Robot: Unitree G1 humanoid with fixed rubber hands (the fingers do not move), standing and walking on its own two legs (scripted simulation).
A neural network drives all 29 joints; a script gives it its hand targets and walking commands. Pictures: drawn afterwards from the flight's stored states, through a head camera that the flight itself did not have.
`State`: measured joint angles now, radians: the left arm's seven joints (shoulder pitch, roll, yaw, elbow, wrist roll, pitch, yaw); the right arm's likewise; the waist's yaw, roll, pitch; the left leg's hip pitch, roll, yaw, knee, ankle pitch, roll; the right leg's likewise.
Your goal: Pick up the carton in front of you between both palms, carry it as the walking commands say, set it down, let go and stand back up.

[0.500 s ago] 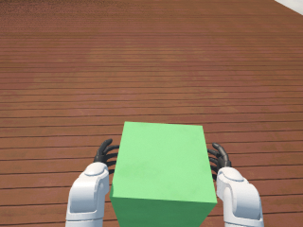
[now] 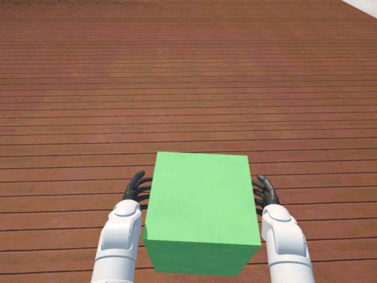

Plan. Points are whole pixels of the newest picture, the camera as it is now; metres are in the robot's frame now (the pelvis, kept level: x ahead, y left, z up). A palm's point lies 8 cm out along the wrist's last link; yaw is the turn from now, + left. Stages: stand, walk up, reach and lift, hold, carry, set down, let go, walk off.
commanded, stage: carry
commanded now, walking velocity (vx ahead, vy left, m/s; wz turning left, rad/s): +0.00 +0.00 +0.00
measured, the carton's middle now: (199, 217) +0.31 +0.00 -0.05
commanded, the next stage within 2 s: hold in 0.76 s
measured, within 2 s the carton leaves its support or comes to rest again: neither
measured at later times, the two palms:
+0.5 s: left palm (131, 214) +0.27 +0.14 +0.04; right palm (276, 219) +0.26 -0.16 +0.04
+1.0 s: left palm (142, 220) +0.25 +0.12 +0.04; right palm (294, 237) +0.23 -0.18 +0.04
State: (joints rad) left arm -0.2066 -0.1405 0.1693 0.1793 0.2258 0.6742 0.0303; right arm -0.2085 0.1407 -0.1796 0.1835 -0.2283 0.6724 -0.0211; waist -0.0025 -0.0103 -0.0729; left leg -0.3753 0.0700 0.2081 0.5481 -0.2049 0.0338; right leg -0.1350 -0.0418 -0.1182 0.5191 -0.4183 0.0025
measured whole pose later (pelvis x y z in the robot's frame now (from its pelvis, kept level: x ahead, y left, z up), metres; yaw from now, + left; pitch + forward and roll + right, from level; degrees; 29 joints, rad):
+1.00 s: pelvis -0.04 -0.01 +0.01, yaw -5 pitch -5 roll +0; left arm -0.18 -0.14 0.15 0.13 0.24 0.71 0.04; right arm -0.20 0.14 -0.18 0.20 -0.22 0.66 0.00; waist -0.01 -0.04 0.07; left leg -0.19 0.03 0.03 0.36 -0.08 -0.02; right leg -0.01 0.02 0.00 0.40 -0.30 -0.02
